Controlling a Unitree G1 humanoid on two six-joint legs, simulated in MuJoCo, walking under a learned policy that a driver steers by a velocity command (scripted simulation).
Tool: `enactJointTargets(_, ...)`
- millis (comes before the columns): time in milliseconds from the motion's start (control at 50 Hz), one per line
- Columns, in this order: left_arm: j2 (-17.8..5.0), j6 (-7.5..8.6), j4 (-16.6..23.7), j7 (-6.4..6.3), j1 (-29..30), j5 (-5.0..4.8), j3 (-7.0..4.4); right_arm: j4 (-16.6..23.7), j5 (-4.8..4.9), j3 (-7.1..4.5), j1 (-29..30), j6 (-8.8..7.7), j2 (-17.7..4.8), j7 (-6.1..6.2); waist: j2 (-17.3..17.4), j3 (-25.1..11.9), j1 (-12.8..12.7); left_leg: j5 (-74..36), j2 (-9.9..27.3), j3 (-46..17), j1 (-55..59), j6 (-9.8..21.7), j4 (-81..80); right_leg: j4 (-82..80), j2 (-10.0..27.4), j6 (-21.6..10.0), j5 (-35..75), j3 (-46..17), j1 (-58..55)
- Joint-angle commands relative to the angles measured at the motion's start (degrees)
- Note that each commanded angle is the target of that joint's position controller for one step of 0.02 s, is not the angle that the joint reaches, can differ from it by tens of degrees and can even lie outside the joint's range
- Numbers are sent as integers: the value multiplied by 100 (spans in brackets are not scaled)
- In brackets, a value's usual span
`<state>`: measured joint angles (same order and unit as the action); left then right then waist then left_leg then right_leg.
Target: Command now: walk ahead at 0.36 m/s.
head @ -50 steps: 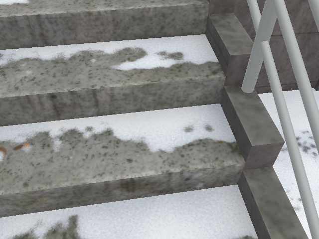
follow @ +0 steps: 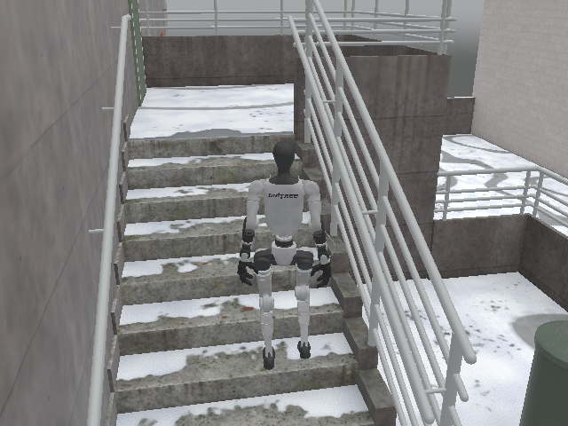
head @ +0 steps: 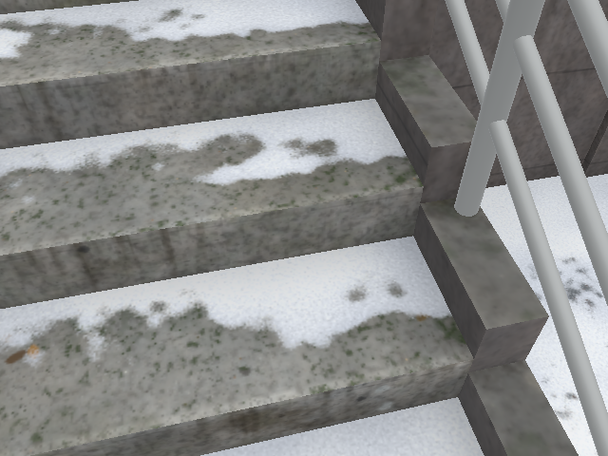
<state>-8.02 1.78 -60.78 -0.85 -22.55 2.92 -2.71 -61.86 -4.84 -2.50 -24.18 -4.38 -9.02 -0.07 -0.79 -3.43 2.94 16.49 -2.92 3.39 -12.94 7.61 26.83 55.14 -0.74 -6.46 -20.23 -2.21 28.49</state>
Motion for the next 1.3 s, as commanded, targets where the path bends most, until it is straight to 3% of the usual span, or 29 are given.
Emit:
enactJointTargets(20, -288, 180, 264, 202, 83, 51, 36, -439, -48, 40, -954, -106, -264, -234, 347, 579, 122, 1107, 2229, -3100, 1387, 1492, -1447, 4320, -102, -347, 485, -865, 4059)
enactJointTargets(100, 141, -6, 709, 310, 908, -2, 325, -629, -113, 481, -820, -16, 424, -186, 322, 579, -310, 634, 1881, -2106, 653, 1054, -1438, 6453, 532, -822, 288, -450, 5278)
enactJointTargets(120, 452, 218, 1421, 108, 1941, 10, 286, -610, 461, 83, -725, -173, -503, 68, 101, 999, -225, 620, 1831, -1985, 574, 704, -1531, 6660, 426, -166, -242, 296, 5216)
enactJointTargets(140, -129, 203, 1365, 286, 2143, -44, 340, -402, 58, 523, -586, -200, 209, 85, 90, 127, -90, 81, 1373, -1306, 217, 730, -1201, 6024, 506, -574, -991, -116, 4813)
enactJointTargets(160, 151, 286, 1597, 73, 1795, 74, 238, -695, 403, 163, -677, -132, -500, 317, 271, 1232, -323, -597, 1438, -1388, 2, 766, -1427, 5612, 439, 129, -709, 547, 4661)
enactJointTargets(180, -111, 191, 1652, 186, 2609, -120, 487, -632, -184, 515, -1479, -302, 140, 157, 63, -73, 267, -497, 1340, -1281, 345, 511, -1133, 4584, 910, -309, -110, 36, 4776)
enactJointTargets(200, 0, 62, 1605, 262, 2375, -113, 477, -669, -180, 488, -1610, -338, 49, 59, 467, 307, 85, -982, 1359, -1182, 443, 562, -1278, 4205, 941, -383, 701, 345, 4815)
enactJointTargets(260, 52, 313, 2502, 4, 2759, -230, 413, -419, 671, 277, -554, -93, -206, 386, 1107, 953, -340, -1374, 1293, -651, -614, 194, -2199, 2242, 1112, 138, -680, 445, 2768)
enactJointTargets(280, 344, 18, 1969, -130, 2252, -727, 455, -43, 625, 51, -657, -65, -639, 315, 658, 999, 86, -4809, 1875, -647, -863, 22, -2083, 1336, 504, 167, -1225, 1085, 1308)
enactJointTargets(320, -92, -87, 1330, -179, 159, -780, 243, -80, 713, -32, -773, -130, -864, 164, 994, -584, -774, -8675, 1520, -58, 517, -446, 35, 504, -35, -59, 614, 1094, -496)
enactJointTargets(380, -1292, -94, 1258, -168, -291, -306, -181, 803, 697, -149, 295, -65, -617, -122, -1061, -2198, -1005, -424, 43, -211, -1964, -679, 5309, -2660, 2338, -1066, 290, -3512, -2313)
enactJointTargets(440, -600, -56, 1450, 50, 1249, -304, -31, 1229, -36, -53, 498, 386, 289, -89, -230, -147, 28, -1106, 460, -520, -3261, -475, 6938, -3052, 2056, -55, -4198, -2813, 180)
enactJointTargets(500, -414, 186, 1416, 112, 1192, -210, 1, 1326, 101, -58, 468, 659, 85, -6, 17, 119, 410, -1308, 286, -808, -3604, -440, 7809, -3053, 1890, 372, -1643, -1520, 206)
enactJointTargets(520, -210, 92, 1313, 313, 1954, 203, 314, 617, 656, 168, -151, 117, 263, -456, -59, 922, 340, -2986, 48, -2264, -3749, 383, 7207, -2583, 1589, 971, -1403, -1007, 1754)
enactJointTargets(620, -1535, 192, 1464, 297, 2796, 87, 9, 869, 672, -42, 238, 117, -991, -740, -56, 1, 247, -2009, -235, -1937, -4903, 166, 7105, -3805, 2337, 758, -383, -245, -257)
enactJointTargets(760, -1057, 476, 1522, 143, 2166, 6, 171, 1166, 531, -331, 644, -15, -901, -486, -759, -237, -100, -1036, -38, -1110, -4930, -77, 7483, -3776, 1781, 63, -1363, 1267, -807)
enactJointTargets(800, -1617, 571, 757, -169, 888, -193, -198, 1653, -21, -363, 1287, 294, -561, -143, -885, -450, 318, -1412, 903, -665, -5289, -704, 5954, -3546, 2494, 97, -597, 820, -3085)
enactJointTargets(820, -1287, 576, 716, -310, 428, -237, -178, 1644, -55, -256, 1597, 457, -472, -56, -381, -590, -172, -1071, 915, -645, -5523, -873, 5782, -3547, 2506, 57, -122, 852, -3705)
enactJointTargets(840, -921, 605, 1211, 22, 903, 384, 4, 1349, 511, -240, 1370, 117, -710, -403, -401, 459, -919, -428, 301, -1162, -5516, -603, 6353, -4417, 2318, -297, -1314, 761, -2441)
enactJointTargets(860, -1027, 558, 1122, 181, 1298, 494, 27, 1287, 549, -272, 1260, 24, -701, -489, -688, 463, -512, -792, 462, -1441, -5344, -382, 6307, -4460, 2511, -349, -1301, 712, -2212)
enactJointTargets(920, -1244, 654, 1548, 310, 2721, 335, 2, 771, 454, -413, -111, -75, -1024, -620, -510, 255, 594, -525, 792, -821, -2733, -193, 4715, -4954, 2310, 157, -1431, 1560, -1025)
enactJointTargets(1000, -1294, 493, 1581, 261, 2665, 33, -122, 904, 535, -334, 261, -247, -731, -559, -287, 339, 215, 1030, 768, -740, -2920, -425, 2621, -4182, 2411, 159, -1036, 1667, -2623)
enactJointTargets(1080, -870, -10, 1210, 71, 1996, 399, -114, 789, 454, -244, -538, -420, -652, -268, 782, -258, 181, -146, 352, -625, -606, -171, 225, -1363, 2121, 170, -626, 2098, -2090)
enactJointTargets(1100, 206, 31, 1606, 8, 1991, 565, 179, 711, 469, -387, -1069, -524, -1284, -111, 1879, -183, 126, 685, 827, -2311, -31, 792, -32, 758, 968, 450, -441, 2446, -108)
enactJointTargets(1120, 393, 287, 1976, 270, 2286, 558, 316, 857, 574, -476, -1597, -562, -1840, -13, 2338, -720, 372, 2831, 1135, -5244, 1393, 1347, -1015, 1823, 127, 473, -665, 998, 2056)
enactJointTargets(1140, -75, 477, 1965, 425, 2843, 195, 292, 602, 188, -484, -1746, -509, -1866, 15, 1641, -79, 946, 3407, 1275, -4757, 1732, 968, -799, 2703, 175, 181, -494, 134, 3415)
enactJointTargets(1180, -611, 669, 1922, 285, 3110, -62, 142, 767, 270, -237, -1133, -371, -1163, -46, 1427, 145, 800, 1911, 1404, -4274, 1103, 1055, -446, 3669, 155, 59, -181, -203, 3644)
enactJointTargets(1240, -603, 730, 1591, 178, 2635, 178, 154, 1010, 289, 192, -407, -113, -260, -191, 723, 434, 157, 658, 1465, -4005, -181, 1166, -62, 5326, 163, -166, 509, -212, 3678)
enactJointTargets(1300, -211, 609, 1847, 363, 2737, 137, 387, 254, 108, 262, -1688, -28, -388, -124, 691, 338, 396, 213, 1715, -4065, 947, 1270, 94, 7743, -17, -432, -282, -313, 5727)
